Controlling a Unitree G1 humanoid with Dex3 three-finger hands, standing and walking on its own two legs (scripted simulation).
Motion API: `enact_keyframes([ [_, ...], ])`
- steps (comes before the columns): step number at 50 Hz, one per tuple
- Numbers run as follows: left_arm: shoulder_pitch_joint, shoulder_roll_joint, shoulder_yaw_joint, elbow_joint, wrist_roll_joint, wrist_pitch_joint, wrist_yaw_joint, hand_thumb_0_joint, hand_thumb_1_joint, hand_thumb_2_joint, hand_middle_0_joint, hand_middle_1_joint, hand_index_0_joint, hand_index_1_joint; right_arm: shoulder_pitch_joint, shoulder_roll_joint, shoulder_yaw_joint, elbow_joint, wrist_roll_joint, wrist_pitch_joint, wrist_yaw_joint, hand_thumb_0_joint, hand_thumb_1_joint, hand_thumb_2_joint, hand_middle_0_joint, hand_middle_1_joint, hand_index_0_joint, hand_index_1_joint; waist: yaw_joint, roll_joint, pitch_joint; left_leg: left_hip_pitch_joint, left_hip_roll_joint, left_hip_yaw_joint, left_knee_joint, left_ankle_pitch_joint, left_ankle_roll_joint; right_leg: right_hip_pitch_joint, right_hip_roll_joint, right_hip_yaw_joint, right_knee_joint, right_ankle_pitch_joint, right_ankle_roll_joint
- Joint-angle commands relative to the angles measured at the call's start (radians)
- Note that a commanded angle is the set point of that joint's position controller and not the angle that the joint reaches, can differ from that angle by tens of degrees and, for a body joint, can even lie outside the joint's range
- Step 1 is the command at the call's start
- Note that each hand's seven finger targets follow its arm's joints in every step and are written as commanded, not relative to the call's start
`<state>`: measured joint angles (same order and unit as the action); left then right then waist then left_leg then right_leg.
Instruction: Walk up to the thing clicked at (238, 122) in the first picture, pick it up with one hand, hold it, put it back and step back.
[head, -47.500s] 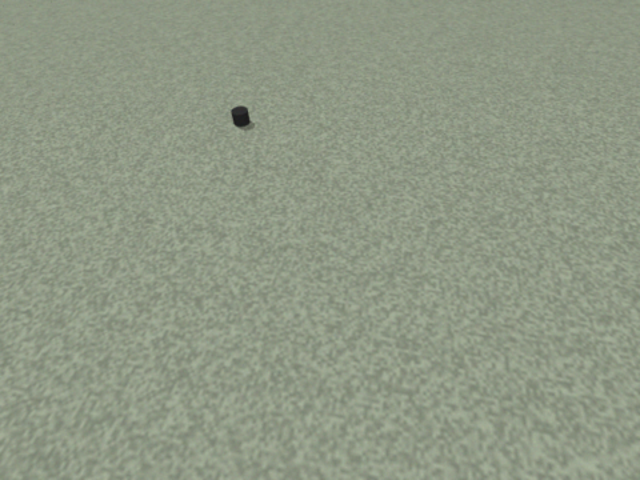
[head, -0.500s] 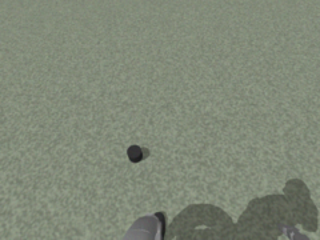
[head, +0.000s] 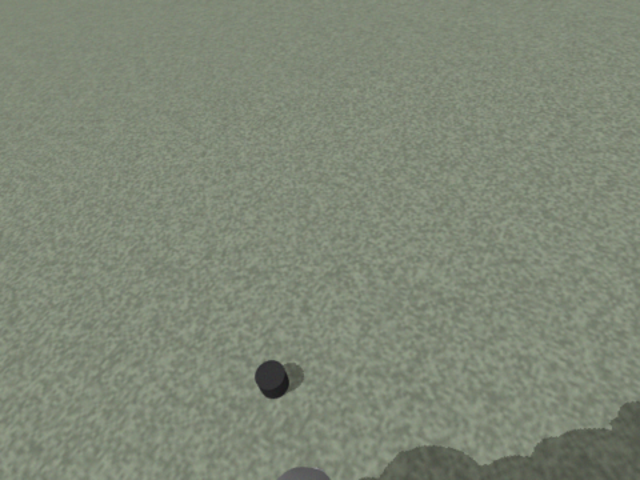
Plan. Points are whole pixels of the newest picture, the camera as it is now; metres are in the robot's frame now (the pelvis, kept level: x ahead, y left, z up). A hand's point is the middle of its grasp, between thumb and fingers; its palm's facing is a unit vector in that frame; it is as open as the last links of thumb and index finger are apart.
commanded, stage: walk up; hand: left
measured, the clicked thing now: (272, 379) +0.53 +0.29 -0.72
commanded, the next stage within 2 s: stand in 1.90 s
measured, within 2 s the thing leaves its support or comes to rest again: neither
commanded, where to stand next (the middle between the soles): +0.14 +0.07 m, yaw -1 degrees
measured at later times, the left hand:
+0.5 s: hand out of the picture +0.11 +0.30 -0.15, palm faces +0.08 -0.94 -0.33, open 7.4 cm
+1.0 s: hand out of the picture +0.08 +0.29 -0.13, palm faces +0.08 -0.93 -0.36, open 7.4 cm
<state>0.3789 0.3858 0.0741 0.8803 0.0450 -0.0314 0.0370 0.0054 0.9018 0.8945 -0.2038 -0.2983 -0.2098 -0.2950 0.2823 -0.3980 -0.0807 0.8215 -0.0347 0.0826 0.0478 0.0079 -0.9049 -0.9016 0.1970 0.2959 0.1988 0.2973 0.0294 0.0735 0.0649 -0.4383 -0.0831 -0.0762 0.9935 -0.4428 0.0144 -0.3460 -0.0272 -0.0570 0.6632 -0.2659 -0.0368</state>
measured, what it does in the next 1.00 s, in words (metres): steps on the spot: left foot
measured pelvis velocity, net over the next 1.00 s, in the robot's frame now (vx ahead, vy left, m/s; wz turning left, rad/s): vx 0.03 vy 0.02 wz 0.08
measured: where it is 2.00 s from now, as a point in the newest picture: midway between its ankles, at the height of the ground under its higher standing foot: outside the picture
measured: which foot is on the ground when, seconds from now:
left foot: up 0.00-0.24, down 0.26-1.00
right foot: down 0.00-1.00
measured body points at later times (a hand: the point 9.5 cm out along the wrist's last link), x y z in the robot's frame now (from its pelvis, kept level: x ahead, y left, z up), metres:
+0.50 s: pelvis +0.05 +0.04 +0.00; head +0.06 +0.06 +0.45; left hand +0.11 +0.35 -0.13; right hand +0.18 -0.25 -0.11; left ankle +0.02 +0.17 -0.72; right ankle +0.06 -0.11 -0.72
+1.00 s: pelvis +0.03 +0.02 +0.02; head +0.04 +0.02 +0.47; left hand +0.07 +0.34 -0.10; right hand +0.14 -0.26 -0.11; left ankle +0.02 +0.17 -0.72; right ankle +0.06 -0.11 -0.72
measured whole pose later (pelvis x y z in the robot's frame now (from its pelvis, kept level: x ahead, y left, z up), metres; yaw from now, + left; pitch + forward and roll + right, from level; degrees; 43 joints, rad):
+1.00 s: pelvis +0.03 +0.02 +0.02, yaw +5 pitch -3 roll +0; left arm 0.10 0.36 0.01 1.15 0.01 -0.01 -0.01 0.01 0.90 0.89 -0.20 -0.30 -0.21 -0.29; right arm 0.09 -0.36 0.00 1.12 -0.01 0.00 0.02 0.01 -0.90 -0.90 0.20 0.30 0.20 0.30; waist 0.02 0.02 0.06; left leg -0.13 0.02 -0.05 0.40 -0.22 -0.03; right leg -0.17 -0.04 -0.04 0.40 -0.18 0.02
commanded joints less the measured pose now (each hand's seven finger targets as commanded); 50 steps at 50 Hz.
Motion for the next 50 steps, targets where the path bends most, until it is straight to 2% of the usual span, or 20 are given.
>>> enact_keyframes([
  [1, -0.079, 0.273, 0.070, -0.100, -0.008, -0.050, 0.021, 0.000, 0.900, 0.900, -0.200, -0.300, -0.200, -0.300, 0.087, -0.190, -0.056, -0.042, 0.022, -0.034, -0.018, 0.000, -0.900, -0.900, 0.200, 0.300, 0.200, 0.300, -0.048, -0.191, -0.015, -0.089, 0.038, -0.102, 0.164, 0.038, -0.017, 0.044, -0.248, 0.324, -0.403, -0.162, -0.130],
  [4, -0.042, 0.258, 0.070, -0.099, -0.002, -0.049, 0.006, 0.000, 0.900, 0.900, -0.200, -0.300, -0.200, -0.300, 0.055, -0.183, -0.036, -0.034, 0.022, -0.048, -0.024, 0.000, -0.900, -0.900, 0.200, 0.300, 0.200, 0.300, -0.002, -0.234, -0.055, -0.118, 0.081, -0.053, -0.006, -0.006, -0.029, 0.211, -0.246, 0.276, -0.324, -0.064, -0.148],
  [8, -0.018, 0.265, 0.067, -0.086, -0.001, -0.041, -0.012, 0.000, 0.900, 0.900, -0.200, -0.300, -0.200, -0.300, -0.018, -0.150, -0.014, -0.032, 0.019, -0.074, -0.024, 0.000, -0.900, -0.900, 0.200, 0.300, 0.200, 0.300, 0.041, -0.291, -0.054, -0.017, 0.081, 0.046, -0.248, -0.072, -0.024, 0.222, -0.227, 0.201, -0.253, 0.085, -0.155],
  [10, -0.052, 0.274, 0.064, -0.086, -0.012, -0.029, -0.019, 0.000, 0.900, 0.900, -0.200, -0.300, -0.200, -0.300, 0.005, -0.145, -0.011, -0.011, 0.022, -0.092, -0.031, 0.000, -0.900, -0.900, 0.200, 0.300, 0.200, 0.300, 0.017, -0.288, -0.071, 0.080, 0.063, 0.094, -0.361, 0.005, -0.013, 0.183, -0.223, 0.156, -0.174, 0.277, -0.147],
  [12, -0.103, 0.247, 0.048, -0.086, -0.035, -0.015, -0.022, 0.000, 0.900, 0.900, -0.200, -0.300, -0.200, -0.300, 0.079, -0.134, -0.009, 0.034, 0.022, -0.113, -0.045, 0.000, -0.900, -0.900, 0.200, 0.300, 0.200, 0.300, -0.033, -0.233, -0.124, 0.224, 0.044, 0.134, -0.552, 0.251, -0.002, 0.161, -0.194, 0.081, -0.010, 0.470, -0.102],
  [13, -0.121, 0.205, 0.028, -0.095, -0.043, -0.012, -0.020, 0.000, 0.900, 0.900, -0.200, -0.300, -0.200, -0.300, 0.091, -0.168, -0.020, 0.047, 0.016, -0.122, -0.054, 0.000, -0.900, -0.900, 0.200, 0.300, 0.200, 0.300, -0.047, -0.169, -0.152, 0.292, 0.093, 0.059, -0.559, 0.368, 0.019, 0.106, -0.170, 0.062, 0.067, 0.444, -0.060],
  [14, -0.126, 0.149, 0.005, -0.109, -0.051, -0.008, -0.021, 0.000, 0.900, 0.900, -0.200, -0.300, -0.200, -0.300, 0.059, -0.237, -0.030, 0.032, 0.008, -0.130, -0.061, 0.000, -0.900, -0.900, 0.200, 0.300, 0.200, 0.300, -0.029, 0.018, -0.156, 0.312, 0.259, -0.196, -0.580, 0.533, 0.070, -0.003, -0.098, 0.021, 0.164, 0.255, -0.004],
  [15, -0.127, 0.134, -0.001, -0.096, -0.058, 0.004, -0.019, 0.000, 0.900, 0.900, -0.200, -0.300, -0.200, -0.300, -0.031, -0.285, -0.027, 0.009, 0.014, -0.132, -0.062, 0.000, -0.900, -0.900, 0.200, 0.300, 0.200, 0.300, -0.008, 0.087, -0.126, 0.282, 0.385, -0.358, -0.576, 0.560, 0.178, -0.063, 0.001, 0.012, 0.118, -0.128, 0.027],
  [16, -0.154, 0.197, 0.016, -0.057, -0.049, 0.007, -0.013, 0.000, 0.900, 0.900, -0.200, -0.300, -0.200, -0.300, -0.064, -0.295, -0.027, 0.021, 0.031, -0.129, -0.057, 0.000, -0.900, -0.900, 0.200, 0.300, 0.200, 0.300, -0.023, 0.097, -0.104, 0.172, 0.410, -0.357, -0.552, 0.569, 0.249, 0.052, -0.025, 0.057, 0.140, -0.244, 0.021],
  [17, -0.156, 0.197, 0.010, -0.048, -0.050, 0.000, -0.015, 0.000, 0.900, 0.900, -0.200, -0.300, -0.200, -0.300, -0.093, -0.260, -0.018, 0.022, 0.029, -0.125, -0.056, 0.000, -0.900, -0.900, 0.200, 0.300, 0.200, 0.300, -0.003, 0.083, -0.082, 0.165, 0.346, -0.258, -0.522, 0.601, 0.215, 0.071, -0.031, 0.059, 0.048, -0.219, 0.009],
  [18, -0.146, 0.180, 0.004, -0.031, -0.050, -0.006, -0.019, 0.000, 0.900, 0.900, -0.200, -0.300, -0.200, -0.300, -0.124, -0.231, -0.005, 0.023, 0.033, -0.120, -0.057, 0.000, -0.900, -0.900, 0.200, 0.300, 0.200, 0.300, 0.010, 0.092, -0.090, 0.201, 0.276, -0.131, -0.476, 0.614, 0.150, 0.087, -0.032, 0.042, -0.080, -0.118, 0.004],
  [19, -0.135, 0.200, 0.005, -0.014, -0.049, -0.016, -0.020, 0.000, 0.900, 0.900, -0.200, -0.300, -0.200, -0.300, -0.144, -0.200, 0.007, 0.021, 0.041, -0.119, -0.060, 0.000, -0.900, -0.900, 0.200, 0.300, 0.200, 0.300, 0.008, 0.068, -0.114, 0.211, 0.214, -0.046, -0.415, 0.660, 0.084, 0.132, -0.064, 0.054, -0.104, 0.196, -0.004],
  [20, -0.117, 0.220, 0.008, 0.001, -0.050, -0.021, -0.018, 0.000, 0.900, 0.900, -0.200, -0.300, -0.200, -0.300, -0.132, -0.185, 0.014, 0.029, 0.050, -0.119, -0.062, 0.000, -0.900, -0.900, 0.200, 0.300, 0.200, 0.300, 0.009, 0.063, -0.137, 0.196, 0.180, -0.015, -0.362, 0.673, 0.048, 0.193, -0.090, 0.076, -0.102, 0.397, -0.023],
  [21, -0.132, 0.232, 0.008, 0.012, -0.051, -0.021, -0.015, 0.000, 0.900, 0.900, -0.200, -0.300, -0.200, -0.300, -0.110, -0.178, 0.017, 0.045, 0.053, -0.119, -0.063, 0.000, -0.900, -0.900, 0.200, 0.300, 0.200, 0.300, -0.002, 0.047, -0.149, 0.185, 0.161, -0.010, -0.352, 0.662, 0.028, 0.228, -0.110, 0.100, -0.093, 0.495, -0.042],
  [23, -0.212, 0.237, -0.001, 0.013, -0.048, -0.018, -0.015, 0.000, 0.900, 0.900, -0.200, -0.300, -0.200, -0.300, -0.060, -0.170, 0.016, 0.076, 0.049, -0.117, -0.066, 0.000, -0.900, -0.900, 0.200, 0.300, 0.200, 0.300, -0.045, 0.023, -0.162, 0.222, 0.168, -0.028, -0.434, 0.560, 0.039, 0.188, -0.138, 0.112, -0.064, 0.462, -0.060],
  [25, -0.251, 0.198, -0.019, 0.023, -0.055, -0.008, -0.021, 0.000, 0.900, 0.900, -0.200, -0.300, -0.200, -0.300, -0.114, -0.198, 0.010, 0.095, 0.042, -0.118, -0.067, 0.000, -0.900, -0.900, 0.200, 0.300, 0.200, 0.300, -0.032, 0.019, -0.101, 0.223, 0.217, -0.087, -0.505, 0.541, 0.063, 0.138, -0.071, 0.058, -0.069, 0.302, -0.016],
  [27, -0.244, 0.198, -0.023, 0.051, -0.050, -0.008, -0.021, 0.000, 0.900, 0.900, -0.200, -0.300, -0.200, -0.300, -0.171, -0.208, 0.014, 0.096, 0.046, -0.120, -0.065, 0.000, -0.900, -0.900, 0.200, 0.300, 0.200, 0.300, -0.016, 0.001, -0.102, 0.224, 0.233, -0.085, -0.491, 0.580, 0.073, 0.159, -0.067, 0.052, -0.109, 0.284, -0.005],
  [29, -0.268, 0.200, -0.023, 0.072, -0.048, -0.011, -0.024, 0.000, 0.900, 0.900, -0.200, -0.300, -0.200, -0.300, -0.172, -0.194, 0.019, 0.110, 0.045, -0.120, -0.064, 0.000, -0.900, -0.900, 0.200, 0.300, 0.200, 0.300, -0.026, -0.011, -0.113, 0.221, 0.214, -0.059, -0.505, 0.587, 0.058, 0.200, -0.077, 0.064, -0.126, 0.313, -0.008],
  [37, -0.315, 0.187, -0.032, 0.147, -0.043, -0.008, -0.034, 0.000, 0.900, 0.900, -0.200, -0.300, -0.200, -0.300, -0.265, -0.177, 0.030, 0.156, 0.038, -0.114, -0.054, 0.000, -0.900, -0.900, 0.200, 0.300, 0.200, 0.300, -0.012, -0.036, -0.105, 0.221, 0.197, -0.053, -0.631, 0.286, 0.035, 0.240, -0.092, 0.088, -0.242, 0.173, 0.008],
  [50, -0.347, 0.191, -0.020, 0.210, -0.032, -0.012, -0.039, 0.000, 0.900, 0.900, -0.200, -0.300, -0.200, -0.300, -0.240, -0.160, 0.037, 0.246, 0.030, -0.106, -0.042, 0.000, -0.900, -0.900, 0.200, 0.300, 0.200, 0.300, -0.022, -0.105, -0.075, 0.285, 0.171, -0.025, -0.687, 0.218, 0.014, 0.207, -0.113, 0.127, -0.390, 0.017, 0.019],
])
